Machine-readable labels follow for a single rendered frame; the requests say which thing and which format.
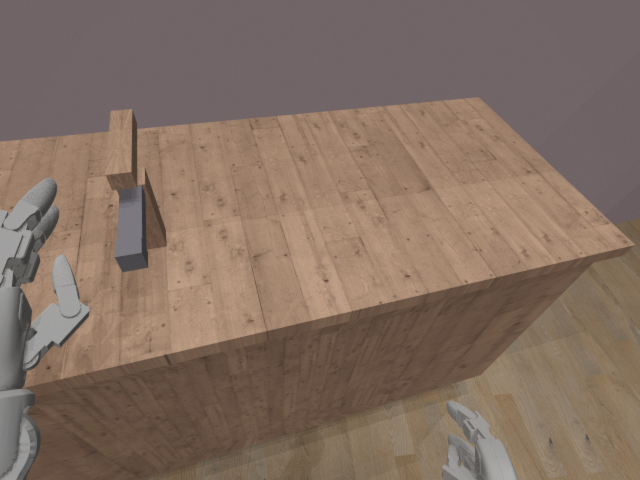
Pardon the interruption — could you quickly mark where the left robot hand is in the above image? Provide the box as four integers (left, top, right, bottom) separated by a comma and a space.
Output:
0, 177, 90, 391

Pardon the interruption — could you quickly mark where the counter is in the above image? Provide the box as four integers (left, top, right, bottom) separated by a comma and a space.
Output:
0, 97, 635, 480

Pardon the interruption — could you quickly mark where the tap lever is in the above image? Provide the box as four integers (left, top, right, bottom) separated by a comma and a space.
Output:
115, 185, 148, 272

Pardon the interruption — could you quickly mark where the right robot hand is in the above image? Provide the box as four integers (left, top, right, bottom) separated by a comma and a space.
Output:
442, 400, 518, 480

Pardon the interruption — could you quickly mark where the robot left forearm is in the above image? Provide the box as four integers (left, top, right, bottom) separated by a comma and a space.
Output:
0, 389, 41, 480

